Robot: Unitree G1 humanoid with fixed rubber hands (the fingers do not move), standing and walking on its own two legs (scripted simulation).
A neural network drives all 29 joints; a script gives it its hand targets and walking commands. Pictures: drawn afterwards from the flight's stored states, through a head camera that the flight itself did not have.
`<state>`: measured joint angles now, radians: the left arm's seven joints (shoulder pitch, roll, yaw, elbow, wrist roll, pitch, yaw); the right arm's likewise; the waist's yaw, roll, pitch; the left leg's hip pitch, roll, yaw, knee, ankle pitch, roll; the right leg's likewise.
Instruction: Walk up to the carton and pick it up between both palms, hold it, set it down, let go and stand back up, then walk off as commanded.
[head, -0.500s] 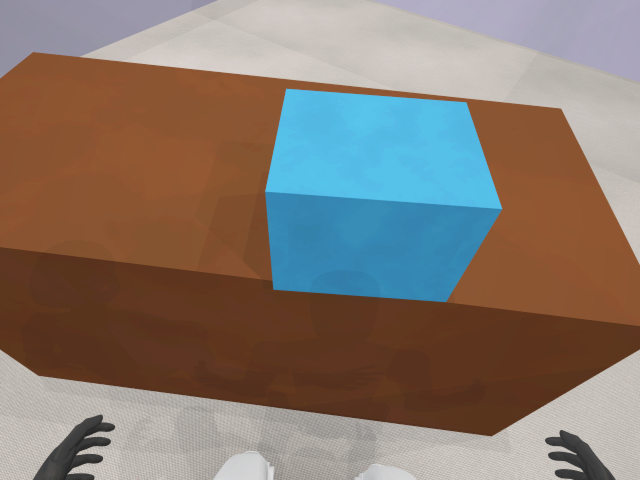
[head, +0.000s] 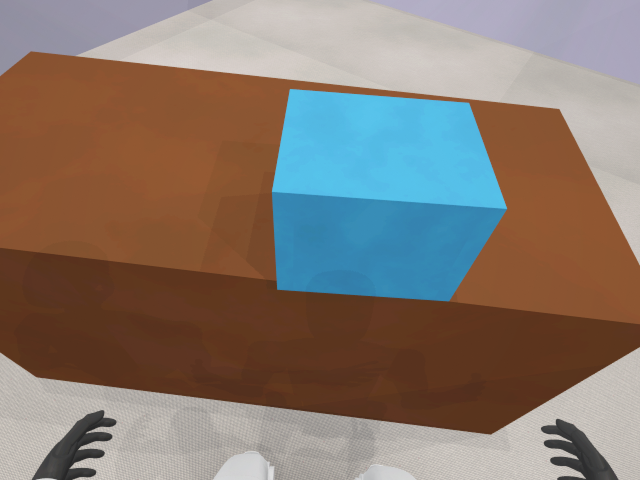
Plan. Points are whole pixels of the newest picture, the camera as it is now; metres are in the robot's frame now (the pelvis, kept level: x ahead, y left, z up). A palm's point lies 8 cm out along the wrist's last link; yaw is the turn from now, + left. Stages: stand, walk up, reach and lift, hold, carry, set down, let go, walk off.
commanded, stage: walk up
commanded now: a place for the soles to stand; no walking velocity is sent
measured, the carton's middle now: (371, 197) +0.49 -0.05 +0.06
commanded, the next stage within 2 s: stand in 0.06 s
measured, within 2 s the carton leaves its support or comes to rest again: neither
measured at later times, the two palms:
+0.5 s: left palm (76, 424) +0.18 +0.30 -0.04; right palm out of the picture +0.15 -0.32 -0.04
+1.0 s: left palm (85, 396) +0.20 +0.27 +0.01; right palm (586, 447) +0.17 -0.29 +0.01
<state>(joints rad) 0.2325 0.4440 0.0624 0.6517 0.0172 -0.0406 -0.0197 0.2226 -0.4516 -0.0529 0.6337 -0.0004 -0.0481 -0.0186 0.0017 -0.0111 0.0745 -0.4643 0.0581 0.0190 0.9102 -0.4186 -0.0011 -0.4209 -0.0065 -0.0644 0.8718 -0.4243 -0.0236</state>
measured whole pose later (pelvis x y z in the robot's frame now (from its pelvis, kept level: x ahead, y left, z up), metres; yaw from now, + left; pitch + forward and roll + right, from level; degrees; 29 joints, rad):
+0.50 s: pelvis +0.00 -0.01 +0.02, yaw +0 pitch -2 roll -1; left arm 0.11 0.41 0.06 0.49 0.04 0.28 0.01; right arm 0.12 -0.37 -0.15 0.91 -0.04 -0.32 0.05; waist 0.00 -0.02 0.07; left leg -0.38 0.05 0.02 0.77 -0.36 -0.01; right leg -0.34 -0.01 -0.06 0.75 -0.37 -0.02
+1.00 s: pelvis +0.02 -0.01 +0.05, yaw +0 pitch -2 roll +0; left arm 0.24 0.40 0.06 0.33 -0.13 0.08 0.01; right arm 0.25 -0.25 -0.15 0.63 0.02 -0.32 0.04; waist 0.00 -0.05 0.07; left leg -0.17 0.04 0.04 0.38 -0.18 -0.01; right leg -0.15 -0.01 -0.06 0.39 -0.21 -0.02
